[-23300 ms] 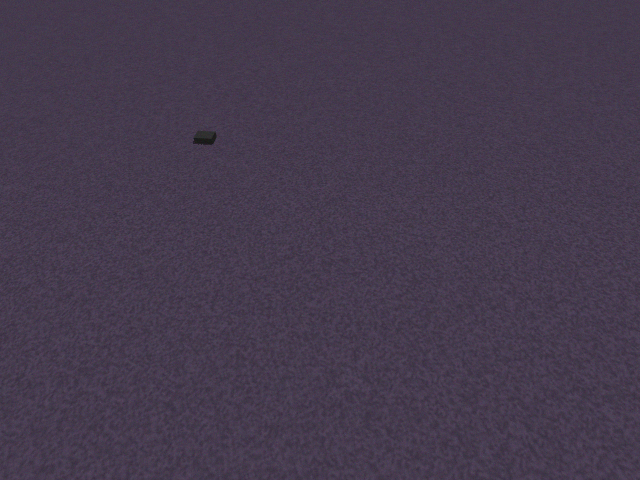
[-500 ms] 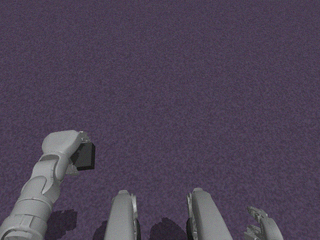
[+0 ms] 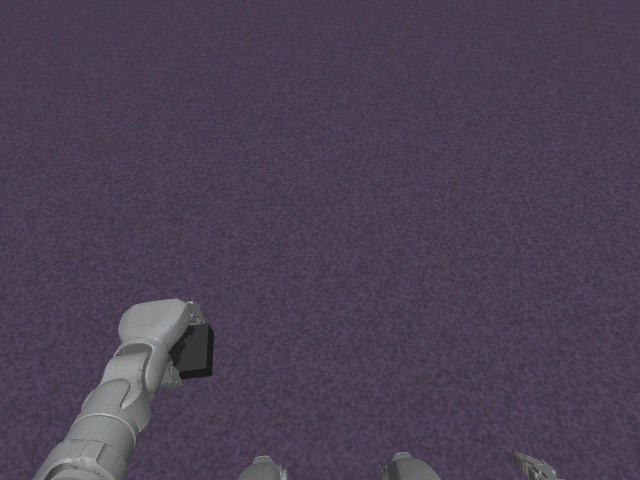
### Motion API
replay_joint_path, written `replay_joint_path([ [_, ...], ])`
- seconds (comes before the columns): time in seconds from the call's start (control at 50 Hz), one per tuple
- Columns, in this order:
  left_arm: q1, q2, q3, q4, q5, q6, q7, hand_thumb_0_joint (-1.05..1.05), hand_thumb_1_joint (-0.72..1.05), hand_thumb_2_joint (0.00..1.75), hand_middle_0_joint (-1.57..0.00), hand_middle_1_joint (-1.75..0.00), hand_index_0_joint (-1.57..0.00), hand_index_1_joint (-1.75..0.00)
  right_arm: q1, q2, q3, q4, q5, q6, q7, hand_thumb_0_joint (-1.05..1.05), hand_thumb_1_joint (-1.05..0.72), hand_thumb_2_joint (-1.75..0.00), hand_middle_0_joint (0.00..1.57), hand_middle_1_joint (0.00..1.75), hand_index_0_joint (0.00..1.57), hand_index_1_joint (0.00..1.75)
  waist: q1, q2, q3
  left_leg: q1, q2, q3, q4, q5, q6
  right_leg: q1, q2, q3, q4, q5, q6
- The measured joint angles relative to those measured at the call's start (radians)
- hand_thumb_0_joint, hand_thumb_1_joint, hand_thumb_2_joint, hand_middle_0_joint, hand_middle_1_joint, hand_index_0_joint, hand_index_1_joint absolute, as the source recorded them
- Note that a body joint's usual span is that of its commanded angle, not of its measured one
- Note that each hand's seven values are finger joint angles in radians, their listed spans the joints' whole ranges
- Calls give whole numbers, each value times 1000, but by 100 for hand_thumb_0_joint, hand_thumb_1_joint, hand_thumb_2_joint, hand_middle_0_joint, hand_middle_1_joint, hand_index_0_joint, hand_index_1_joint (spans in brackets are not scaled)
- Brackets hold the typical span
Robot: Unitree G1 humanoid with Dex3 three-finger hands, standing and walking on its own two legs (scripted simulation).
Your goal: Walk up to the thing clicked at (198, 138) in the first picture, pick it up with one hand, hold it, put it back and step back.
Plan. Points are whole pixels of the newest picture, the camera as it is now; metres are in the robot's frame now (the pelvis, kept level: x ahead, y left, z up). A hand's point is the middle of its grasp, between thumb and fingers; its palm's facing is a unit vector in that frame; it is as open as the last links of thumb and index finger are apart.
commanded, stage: lift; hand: left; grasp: from above
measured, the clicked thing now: (176, 353) +0.33 +0.23 -0.10
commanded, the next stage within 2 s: hold in 0.10 s
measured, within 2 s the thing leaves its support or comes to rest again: neither
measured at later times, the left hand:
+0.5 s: hand (156, 322) +0.34 +0.23 -0.01, palm faces -0.45 -0.04 -0.89, open 9.6 cm
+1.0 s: hand (158, 324) +0.33 +0.21 +0.01, palm faces -0.44 -0.04 -0.90, open 9.6 cm
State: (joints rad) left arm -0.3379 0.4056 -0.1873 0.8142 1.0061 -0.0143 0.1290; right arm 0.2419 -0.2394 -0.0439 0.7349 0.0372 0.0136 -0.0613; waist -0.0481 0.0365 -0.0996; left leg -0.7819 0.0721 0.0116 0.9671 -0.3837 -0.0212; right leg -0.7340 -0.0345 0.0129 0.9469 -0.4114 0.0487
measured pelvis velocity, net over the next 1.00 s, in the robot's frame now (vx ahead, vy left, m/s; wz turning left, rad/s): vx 0.03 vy -0.01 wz -0.01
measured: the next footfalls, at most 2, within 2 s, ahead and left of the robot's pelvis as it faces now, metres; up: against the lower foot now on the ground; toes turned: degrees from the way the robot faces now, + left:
none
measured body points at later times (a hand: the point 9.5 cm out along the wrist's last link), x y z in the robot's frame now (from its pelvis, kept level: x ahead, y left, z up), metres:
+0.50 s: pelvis +0.03 +0.00 +0.04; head +0.05 -0.01 +0.49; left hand +0.36 +0.23 +0.04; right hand +0.14 -0.26 -0.08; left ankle +0.05 +0.13 -0.68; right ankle +0.03 -0.15 -0.68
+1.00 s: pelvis +0.03 -0.01 +0.05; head +0.03 -0.03 +0.50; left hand +0.35 +0.21 +0.06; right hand +0.16 -0.27 -0.07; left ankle +0.05 +0.13 -0.68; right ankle +0.03 -0.15 -0.68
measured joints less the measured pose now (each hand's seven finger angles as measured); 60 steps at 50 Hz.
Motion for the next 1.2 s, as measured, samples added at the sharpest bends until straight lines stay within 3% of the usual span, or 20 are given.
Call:
replay_joint_path([
  [0.12, 0, -7, -6, 9, -6, 9, -3, -2, 9, 33, -78, -36, -81, -34, 1, 1, -5, 5, 2, 8, 2, 1, -90, -90, 20, 30, 20, 30, 5, -3, 14, 98, -4, 12, -95, 26, 0, 93, -4, 5, -92, 27, 1],
  [0.42, 19, 0, -18, -26, 1, -10, -74, -2, 8, 34, -77, -38, -80, -36, -8, 0, -11, -9, 10, 32, 5, 1, -89, -90, 20, 30, 20, 30, 22, -8, 23, 267, -11, 35, -244, 59, 3, 253, -10, 17, -240, 66, 4],
  [0.82, 50, 1, -26, -103, -8, -13, -133, -2, 9, 36, -76, -39, -79, -37, -24, -7, -6, -40, 19, 64, 3, 1, -89, -89, 20, 30, 20, 30, 42, 3, 50, 384, -12, 41, -351, 102, -4, 358, -9, 17, -325, 98, -4],
  [1.2, 76, 1, -31, -149, -14, -13, -156, -2, 9, 34, -76, -39, -79, -37, -49, -11, 4, -54, 26, 86, -7, 1, -89, -90, 20, 30, 20, 30, 52, 4, 69, 446, -13, 46, -419, 148, -7, 411, -8, 20, -375, 136, -8],
])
